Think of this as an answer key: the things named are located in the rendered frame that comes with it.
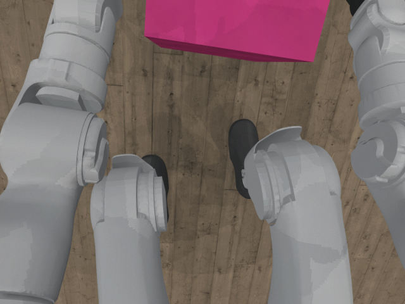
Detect robot right forearm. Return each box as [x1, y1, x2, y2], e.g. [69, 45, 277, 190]
[347, 0, 405, 131]

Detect right robot hand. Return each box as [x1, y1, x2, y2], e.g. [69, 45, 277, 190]
[346, 0, 364, 16]

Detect carton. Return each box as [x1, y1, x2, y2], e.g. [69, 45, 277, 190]
[144, 0, 330, 62]

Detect left robot upper arm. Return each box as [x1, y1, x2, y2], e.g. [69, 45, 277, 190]
[0, 103, 109, 304]

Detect left robot shin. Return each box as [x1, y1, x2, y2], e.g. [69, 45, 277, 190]
[90, 154, 153, 230]

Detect left robot thigh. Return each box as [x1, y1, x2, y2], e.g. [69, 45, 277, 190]
[94, 166, 170, 304]

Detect right robot upper arm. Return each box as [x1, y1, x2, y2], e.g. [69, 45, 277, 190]
[351, 117, 405, 270]

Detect robot left forearm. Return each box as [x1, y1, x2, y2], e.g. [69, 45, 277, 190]
[0, 0, 123, 173]

